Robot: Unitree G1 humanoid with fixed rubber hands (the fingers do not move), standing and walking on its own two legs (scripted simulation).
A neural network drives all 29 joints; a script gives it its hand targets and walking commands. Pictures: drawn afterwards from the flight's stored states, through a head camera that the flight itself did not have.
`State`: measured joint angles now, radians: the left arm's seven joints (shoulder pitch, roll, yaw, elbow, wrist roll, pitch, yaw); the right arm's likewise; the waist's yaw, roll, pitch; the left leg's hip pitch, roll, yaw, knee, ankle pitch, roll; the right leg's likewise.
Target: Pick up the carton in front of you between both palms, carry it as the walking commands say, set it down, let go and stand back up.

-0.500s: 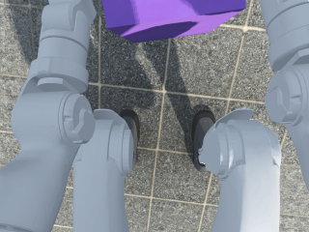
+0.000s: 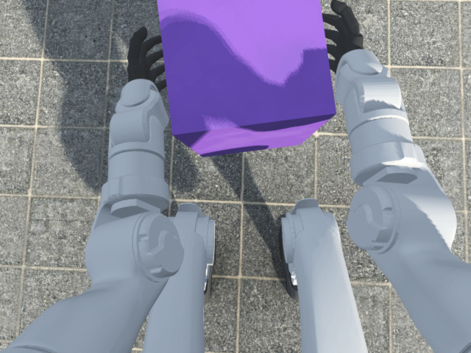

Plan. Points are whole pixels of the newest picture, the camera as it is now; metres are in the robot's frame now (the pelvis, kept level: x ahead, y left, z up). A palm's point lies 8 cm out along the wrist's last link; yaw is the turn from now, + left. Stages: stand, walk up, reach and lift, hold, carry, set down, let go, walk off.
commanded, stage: reach and lift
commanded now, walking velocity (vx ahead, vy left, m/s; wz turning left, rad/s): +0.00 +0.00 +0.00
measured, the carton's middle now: (244, 84) +0.53 -0.01 -0.14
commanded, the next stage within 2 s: none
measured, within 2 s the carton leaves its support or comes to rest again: neither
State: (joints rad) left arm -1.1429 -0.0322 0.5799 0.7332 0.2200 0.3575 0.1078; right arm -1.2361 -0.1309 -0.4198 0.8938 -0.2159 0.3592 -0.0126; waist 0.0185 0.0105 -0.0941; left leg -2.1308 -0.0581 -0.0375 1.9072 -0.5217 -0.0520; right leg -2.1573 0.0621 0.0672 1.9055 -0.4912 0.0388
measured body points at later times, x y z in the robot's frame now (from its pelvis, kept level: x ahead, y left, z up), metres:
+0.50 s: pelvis +0.03 +0.00 +0.12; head +0.24 -0.02 +0.51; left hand +0.49 +0.14 +0.07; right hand +0.50 -0.16 +0.06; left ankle +0.12 +0.13 -0.41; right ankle +0.12 -0.13 -0.41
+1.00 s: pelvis +0.07 +0.00 +0.25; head +0.17 -0.01 +0.69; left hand +0.44 +0.15 +0.22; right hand +0.44 -0.16 +0.22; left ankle +0.12 +0.13 -0.41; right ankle +0.12 -0.13 -0.41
